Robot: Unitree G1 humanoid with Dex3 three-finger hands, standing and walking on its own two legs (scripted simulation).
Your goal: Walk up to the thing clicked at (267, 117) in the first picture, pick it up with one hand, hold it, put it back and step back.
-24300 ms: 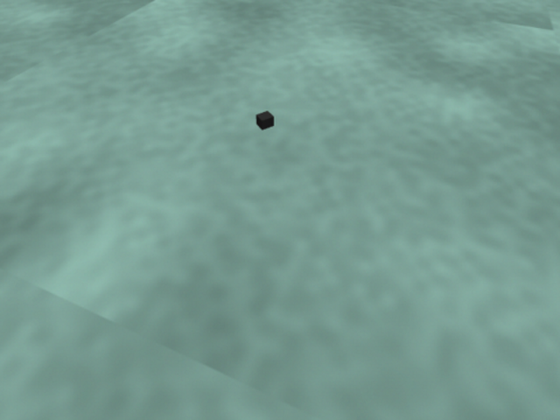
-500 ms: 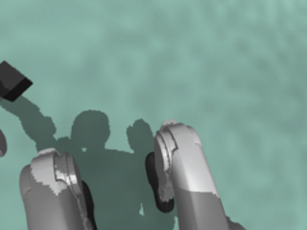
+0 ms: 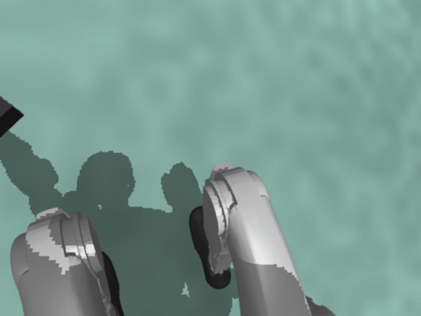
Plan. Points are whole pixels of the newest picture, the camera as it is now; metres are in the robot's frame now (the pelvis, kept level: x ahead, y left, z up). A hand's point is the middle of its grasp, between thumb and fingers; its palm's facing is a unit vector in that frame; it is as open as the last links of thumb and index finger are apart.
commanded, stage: rise first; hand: left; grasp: from above
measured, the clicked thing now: out of the picture +0.52 +0.30 -0.28
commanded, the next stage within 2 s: none
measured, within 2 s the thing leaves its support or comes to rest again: neither
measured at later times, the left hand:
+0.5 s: hand out of the picture +0.49 +0.35 -0.16, palm faces -0.26 -0.32 -0.91, open 13.1 cm
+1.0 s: hand out of the picture +0.49 +0.33 -0.16, palm faces -0.26 -0.32 -0.91, open 13.4 cm
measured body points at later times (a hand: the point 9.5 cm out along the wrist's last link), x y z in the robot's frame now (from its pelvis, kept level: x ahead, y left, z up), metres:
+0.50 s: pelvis +0.00 +0.00 +0.00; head +0.27 +0.08 +0.36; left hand +0.50 +0.36 -0.11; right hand +0.01 -0.26 -0.08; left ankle +0.06 +0.13 -0.28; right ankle +0.11 -0.13 -0.28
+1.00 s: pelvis +0.00 +0.00 +0.00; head +0.27 +0.06 +0.36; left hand +0.50 +0.35 -0.11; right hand +0.01 -0.26 -0.08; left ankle +0.06 +0.13 -0.28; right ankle +0.11 -0.13 -0.28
